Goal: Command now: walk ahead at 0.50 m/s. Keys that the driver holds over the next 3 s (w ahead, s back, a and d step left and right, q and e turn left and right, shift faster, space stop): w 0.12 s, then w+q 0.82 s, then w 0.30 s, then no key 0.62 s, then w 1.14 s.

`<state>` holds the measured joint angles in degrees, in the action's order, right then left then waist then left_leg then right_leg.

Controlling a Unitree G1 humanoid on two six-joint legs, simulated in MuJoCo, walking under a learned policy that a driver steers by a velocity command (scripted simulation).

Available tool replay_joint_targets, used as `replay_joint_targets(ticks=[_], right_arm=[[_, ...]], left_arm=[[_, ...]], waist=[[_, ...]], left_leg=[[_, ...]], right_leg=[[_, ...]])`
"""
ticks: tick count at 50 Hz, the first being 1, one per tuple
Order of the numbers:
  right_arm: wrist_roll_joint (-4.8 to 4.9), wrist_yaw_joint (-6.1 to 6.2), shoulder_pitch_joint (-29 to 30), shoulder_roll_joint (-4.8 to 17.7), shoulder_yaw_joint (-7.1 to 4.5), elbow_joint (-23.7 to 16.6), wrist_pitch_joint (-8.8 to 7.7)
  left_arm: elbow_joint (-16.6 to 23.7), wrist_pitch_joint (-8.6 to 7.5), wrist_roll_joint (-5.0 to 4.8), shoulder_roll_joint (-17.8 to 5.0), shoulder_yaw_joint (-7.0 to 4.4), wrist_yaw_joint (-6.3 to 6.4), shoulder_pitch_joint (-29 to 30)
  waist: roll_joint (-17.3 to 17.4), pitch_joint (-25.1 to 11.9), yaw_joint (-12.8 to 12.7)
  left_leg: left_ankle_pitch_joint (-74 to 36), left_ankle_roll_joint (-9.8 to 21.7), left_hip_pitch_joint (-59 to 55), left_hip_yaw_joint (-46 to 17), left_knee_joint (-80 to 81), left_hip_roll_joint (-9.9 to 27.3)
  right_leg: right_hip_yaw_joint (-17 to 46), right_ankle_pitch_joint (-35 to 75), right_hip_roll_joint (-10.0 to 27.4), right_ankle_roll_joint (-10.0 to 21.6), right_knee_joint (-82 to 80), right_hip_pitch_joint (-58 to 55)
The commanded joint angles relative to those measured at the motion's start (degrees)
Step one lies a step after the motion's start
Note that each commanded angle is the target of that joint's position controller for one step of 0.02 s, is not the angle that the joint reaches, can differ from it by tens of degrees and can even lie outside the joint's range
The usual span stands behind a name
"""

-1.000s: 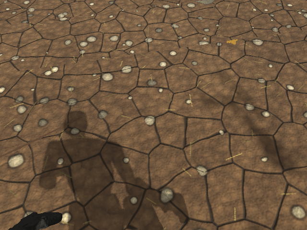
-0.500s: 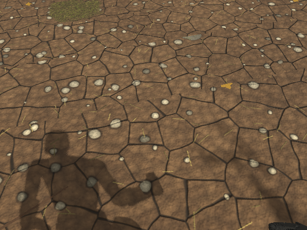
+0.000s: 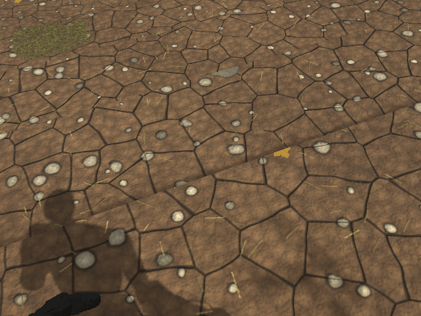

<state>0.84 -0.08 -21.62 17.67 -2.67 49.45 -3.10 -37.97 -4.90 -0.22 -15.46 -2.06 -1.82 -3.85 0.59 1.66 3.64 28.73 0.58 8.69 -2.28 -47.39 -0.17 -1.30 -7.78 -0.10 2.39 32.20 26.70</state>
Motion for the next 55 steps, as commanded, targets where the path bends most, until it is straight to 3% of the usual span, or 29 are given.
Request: replay_joint_targets(ticks=[1,2,4,7,13,18,20,22,23,24,25,26,27,28,29,30,31,35,39,44,47,48,49,50,51,52,53,54,55], right_arm=[[1.34,-0.57,3.7,7.9,-1.2,-6.8,-2.83],[0.57,-0.39,6.1,7.4,-1.18,-7.1,-2.92],[-0.16,-0.47,4.8,5.7,-1.3,-6.7,-2.08],[-0.2,-0.22,4.3,3.4,-0.96,-6.2,-0.58],[0.13,-0.95,13.8,1.7,-0.43,-8.5,-0.75],[0.44,-2.58,21.4,0.8,0.06,-12.3,-1.09],[0.31,-3.49,22.6,0.9,-0.01,-13.7,-1.06],[0.04,-4.03,20.8,2.0,-0.66,-14.5,-0.86],[-0.14,-3.98,17.0,3.5,-1.53,-14.0,-0.62],[-0.08,-3.63,9.2,5.7,-2.95,-12.4,-0.45],[-0.03,-2.68,0.1,9.7,-4.78,-10.6,-0.07],[0.43,-1.85,-2.4,16.0,-6.03,-10.5,0.09],[0.74,-1.78,-3.8,12.3,-4.9,-11.5,-0.05],[0.09,-1.67,-2.2,9.4,-4.02,-11.1,-0.1],[0.08,-1.46,0.8,7.7,-3.65,-11.6,-0.12],[-0.15,-1.31,4.5,6.4,-3.19,-12.3,-0.03],[-0.83,-1.07,6.7,5.0,-2.64,-13.4,-0.07],[-0.62,-0.16,6.7,6.3,-3.16,-13.8,-0.04],[0.1,1.01,3.7,7.4,-3.63,-12.7,0.56],[0.74,1.47,-0.4,7.2,-3.8,-11.1,1.6],[0.52,1.78,0.2,6.4,-3.67,-11.7,2.17],[0.04,1.66,1.3,3.7,-2.74,-12.1,2.06],[-0.64,1.44,-3.3,-0.1,-1.48,-12.6,1.77],[1.42,1.54,-10.2,0.0,-1.26,-12.6,1.46],[1.44,1.63,-7.5,5.2,-2.31,-11.6,1.17],[1.12,1.6,-0.5,6.9,-2.82,-12.5,1.19],[0.5,1.65,2.8,6.2,-2.67,-13.2,1.22],[-0.17,1.5,4.3,5.4,-2.64,-13.8,1.12],[0.02,1.2,3.7,4.5,-2.62,-13.7,0.99]], left_arm=[[-1.4,0.31,-0.64,-9.7,-3.05,0.57,-16.6],[-1.0,0.28,-0.06,-8.6,-2.65,0.47,-13.2],[-0.9,-0.17,0.79,-6.5,-2.05,0.21,-9.6],[-2.5,-1.21,0.29,-7.2,-2.41,0.34,-9.5],[-5.9,-1.3,0.72,-8.9,-2.78,1.54,-12.4],[-9.2,0.01,0.06,-9.7,-3.04,2.01,-16.7],[-9.9,0.94,-0.14,-9.9,-3.18,2.25,-17.1],[-9.6,1.88,-0.32,-11.2,-3.48,2.86,-15.8],[-9.3,2.43,-0.38,-12.0,-3.71,3.33,-15.2],[-8.8,3.08,-0.37,-12.1,-3.65,3.81,-14.2],[-7.8,2.93,-0.03,-11.6,-3.28,4.37,-14.2],[-5.2,1.3,2.15,-3.7,-0.59,3.27,-20.6],[-5.2,-1.06,1.11,-6.6,-0.81,2.24,-18.0],[-3.5,-2.48,-1.44,-9.8,-1.93,1.5,-12.7],[-2.3,-3.27,-1.65,-9.0,-1.53,1.57,-9.4],[-2.2,-3.42,-0.48,-8.5,-1.72,2.0,-8.0],[-2.3,-2.79,0.25,-9.0,-2.22,2.26,-8.6],[-1.8,-0.3,1.05,-6.3,-1.89,2.45,-9.4],[0.4,-0.56,1.05,-3.9,-0.8,2.07,-0.2],[1.9,-1.68,-0.1,-6.6,-1.85,0.87,3.4],[1.6,-2.63,-0.09,-8.4,-3.2,0.72,-1.2],[0.1,-2.76,0.42,-9.5,-3.73,1.03,-7.1],[-0.8,-2.94,1.32,-13.1,-4.6,1.14,-14.3],[-4.6,-1.78,0.69,-15.8,-5.78,0.57,-20.4],[-3.4,-1.57,-0.81,-10.9,-4.52,0.22,-18.8],[-3.1,-1.09,-0.55,-8.6,-3.78,0.45,-16.2],[-2.8,-0.84,0.26,-7.8,-3.28,0.47,-13.6],[-3.2,-0.69,0.73,-6.7,-2.84,0.55,-11.9],[-3.4,-0.7,1.15,-5.7,-2.47,0.68,-11.0]], waist=[[-8.6,-10.0,-8.9],[-4.8,-6.2,-7.4],[-5.8,-3.8,-4.0],[-5.3,-2.5,-2.4],[-3.4,0.8,-5.8],[-2.2,3.4,-8.7],[-2.5,3.2,-8.5],[-4.3,0.8,-6.5],[-5.5,-2.1,-4.3],[-5.1,-6.4,0.1],[-1.8,-11.5,4.4],[12.6,-18.4,-0.1],[9.6,-26.3,2.3],[6.4,-18.3,3.3],[2.0,-12.0,1.8],[-0.8,-7.2,-0.5],[0.2,-5.5,-2.6],[2.1,-3.4,-4.8],[3.7,-2.0,-1.5],[4.6,-2.2,-0.3],[6.3,-3.2,-3.8],[5.9,-6.4,-6.7],[-3.7,-13.7,-7.2],[-22.6,-18.3,-5.9],[-14.4,-11.6,-7.5],[-8.1,-5.1,-8.4],[-4.3,-1.8,-7.6],[-4.6,-0.5,-6.4],[-6.2,-0.5,-5.0]], left_leg=[[-2.0,1.6,36.2,-2.8,-24.2,3.1],[-6.8,1.4,34.4,-1.7,-21.6,5.2],[-12.3,0.5,28.5,-2.1,-17.5,7.7],[-16.3,-1.1,27.8,-1.4,-13.6,8.2],[-34.2,-1.2,29.0,-1.3,4.4,6.2],[-34.5,0.9,32.0,0.5,12.5,4.7],[-29.6,2.2,32.8,2.1,13.7,3.9],[-23.3,4.0,27.9,5.5,13.7,1.0],[-20.4,5.1,22.5,7.4,13.1,-1.1],[-22.0,6.8,11.8,8.5,15.3,-3.5],[-25.7,9.8,-5.2,1.1,16.9,-0.2],[-23.8,20.8,-28.4,-28.7,18.4,15.4],[-18.4,24.8,-34.0,-45.7,27.2,20.3],[-18.4,21.0,-29.0,-36.4,28.3,17.9],[-20.3,18.8,-20.7,-29.0,28.7,15.2],[-25.2,17.2,-12.0,-23.8,29.7,12.8],[-29.7,16.6,-5.8,-20.6,31.2,11.0],[-36.1,17.2,5.2,-15.0,33.8,7.9],[-30.1,13.4,8.8,-11.9,32.5,4.4],[-20.4,11.5,4.6,-19.6,26.8,6.6],[-21.5,9.7,2.2,-23.4,22.2,6.1],[-19.9,7.6,3.8,-20.0,14.1,3.8],[-8.2,4.8,12.9,-13.8,-2.9,-1.6],[6.0,1.9,29.7,-6.8,-20.1,-5.6],[3.8,1.4,36.1,-8.9,-26.0,-2.5],[-1.7,1.4,37.8,-7.6,-27.8,-0.9],[-5.2,1.2,36.1,-6.5,-26.4,0.4],[-7.9,1.2,34.7,-6.8,-22.8,2.0],[-9.4,1.1,31.7,-6.2,-20.0,3.6]], right_leg=[[31.0,-12.9,18.9,11.7,-15.4,-37.7],[25.9,-7.5,16.6,11.1,-17.0,-30.4],[19.7,0.6,13.5,10.8,-20.4,-21.6],[13.4,7.0,12.6,11.8,-23.8,-17.6],[1.9,10.8,11.0,8.5,-25.9,-19.1],[-1.7,13.1,14.0,7.5,-24.1,-28.3],[-2.7,19.3,15.3,6.7,-20.8,-32.5],[-4.5,37.2,15.4,5.3,-14.1,-34.4],[-5.5,47.3,15.0,4.5,-8.0,-34.7],[-7.5,51.6,13.3,3.0,2.6,-31.8],[-7.9,41.2,11.2,0.6,17.5,-20.1],[-6.3,-7.2,0.3,-3.6,40.3,6.3],[5.9,-25.2,-3.4,-3.6,49.0,14.5],[8.1,-21.5,0.3,-2.4,49.1,19.3],[7.1,-17.2,2.7,-1.7,44.7,19.4],[6.4,-14.4,4.5,-2.0,39.1,17.1],[6.6,-12.2,5.9,-2.4,35.8,12.9],[4.5,-7.2,5.5,-5.7,25.6,8.0],[4.1,9.2,2.5,-6.4,7.5,3.7],[6.5,9.9,0.3,-4.8,-1.8,-1.0],[5.7,5.8,0.0,-1.5,-5.6,-8.4],[7.7,4.5,3.7,0.5,-5.8,-16.2],[19.3,3.3,14.2,5.4,-4.9,-31.6],[45.1,-18.4,23.1,13.6,-12.4,-42.5],[47.3,-30.1,21.8,12.2,-16.3,-38.7],[39.3,-28.1,19.8,9.9,-16.7,-32.7],[32.7,-20.2,17.4,9.1,-17.2,-26.5],[28.2,-14.0,15.5,9.2,-17.8,-22.8],[24.3,-9.0,13.7,8.8,-18.6,-20.3]])
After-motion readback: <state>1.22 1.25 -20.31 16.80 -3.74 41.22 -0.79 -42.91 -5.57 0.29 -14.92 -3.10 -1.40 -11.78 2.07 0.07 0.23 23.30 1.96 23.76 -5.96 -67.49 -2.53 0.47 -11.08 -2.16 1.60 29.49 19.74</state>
